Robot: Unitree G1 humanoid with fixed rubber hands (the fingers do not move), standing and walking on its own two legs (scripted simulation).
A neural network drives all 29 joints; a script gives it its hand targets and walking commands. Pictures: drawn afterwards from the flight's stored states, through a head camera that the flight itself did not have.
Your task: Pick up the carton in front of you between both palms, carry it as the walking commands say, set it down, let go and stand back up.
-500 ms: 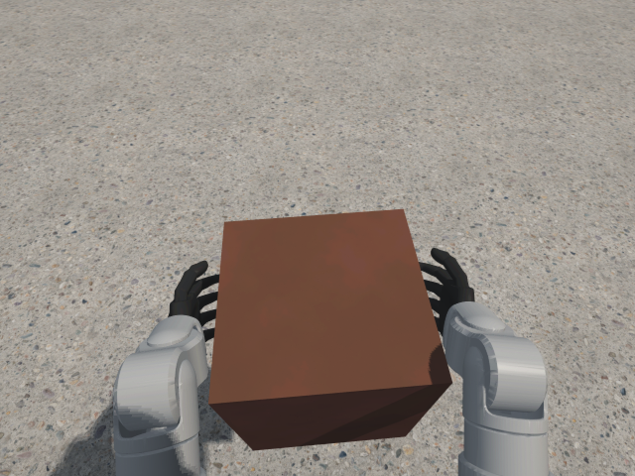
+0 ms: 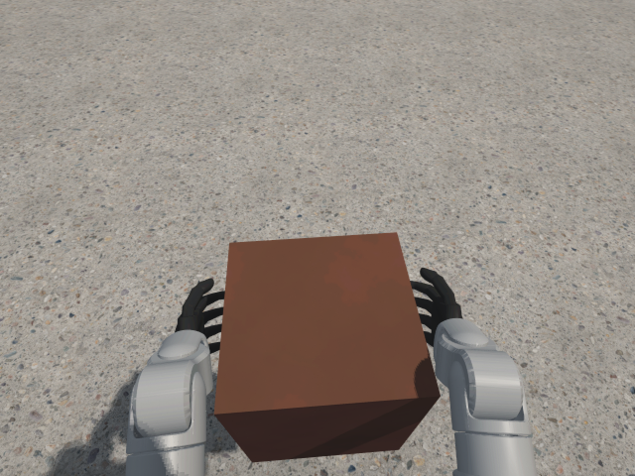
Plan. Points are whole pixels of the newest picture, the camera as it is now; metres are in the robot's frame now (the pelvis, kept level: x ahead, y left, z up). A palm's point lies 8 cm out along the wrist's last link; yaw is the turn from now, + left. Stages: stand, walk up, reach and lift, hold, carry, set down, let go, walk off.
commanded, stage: carry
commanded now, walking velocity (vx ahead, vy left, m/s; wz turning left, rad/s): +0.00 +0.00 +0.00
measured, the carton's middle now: (320, 354) +0.28 +0.00 -0.02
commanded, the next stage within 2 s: none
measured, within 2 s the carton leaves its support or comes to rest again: neither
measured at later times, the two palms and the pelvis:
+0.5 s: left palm (218, 349) +0.26 +0.12 +0.05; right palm (469, 340) +0.26 -0.18 +0.05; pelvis -0.03 -0.03 +0.00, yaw +0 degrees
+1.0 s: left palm (224, 363) +0.24 +0.11 +0.04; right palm (476, 351) +0.25 -0.19 +0.04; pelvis -0.04 -0.04 +0.00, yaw +0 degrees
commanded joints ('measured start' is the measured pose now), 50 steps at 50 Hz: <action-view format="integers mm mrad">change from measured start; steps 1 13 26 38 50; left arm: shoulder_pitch -359 -524 -508 -512 -503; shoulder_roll -808 -777 -857 -844 -873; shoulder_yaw -631 -398 -474 -475 -471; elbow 21 320 261 262 274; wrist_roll -268 -111 -170 -168 -171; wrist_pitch -89 -343 -341 -337 -327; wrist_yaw -232 -223 -245 -242 -252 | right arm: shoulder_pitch -369 -464 -428 -458 -481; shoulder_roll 829 784 900 861 877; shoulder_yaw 636 399 479 485 486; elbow -9 314 287 288 262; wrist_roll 256 76 111 131 134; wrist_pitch -72 -313 -304 -302 -299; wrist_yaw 214 198 216 226 224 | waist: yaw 8 8 8 18 14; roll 40 56 -36 -13 35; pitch -315 -168 -219 -176 -187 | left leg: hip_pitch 294 202 238 211 209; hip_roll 120 107 126 101 98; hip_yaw -78 -94 -93 -51 -39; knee -15 -105 -93 -63 -31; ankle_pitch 575 179 341 249 357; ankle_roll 26 -16 -20 -29 -26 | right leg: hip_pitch -16 -103 -83 -110 -110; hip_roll -42 -26 -45 -53 -29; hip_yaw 17 40 43 62 30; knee -8 -93 -65 -74 -34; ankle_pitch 458 127 326 350 365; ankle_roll -37 -66 -84 -85 -93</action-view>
